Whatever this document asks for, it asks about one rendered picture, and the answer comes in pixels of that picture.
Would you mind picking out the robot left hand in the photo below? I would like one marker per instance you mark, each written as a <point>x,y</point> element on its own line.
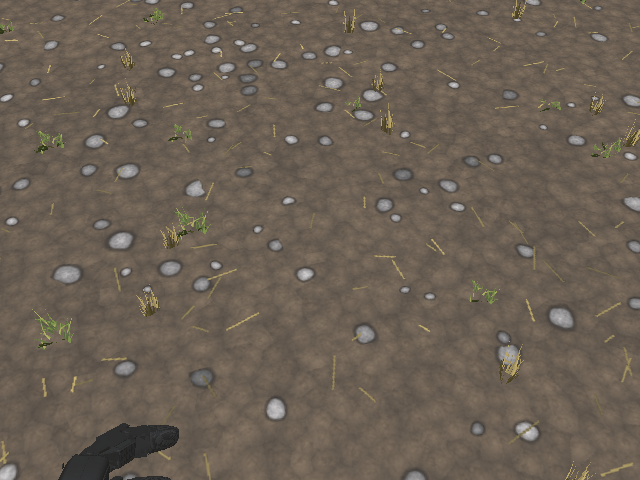
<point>117,447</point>

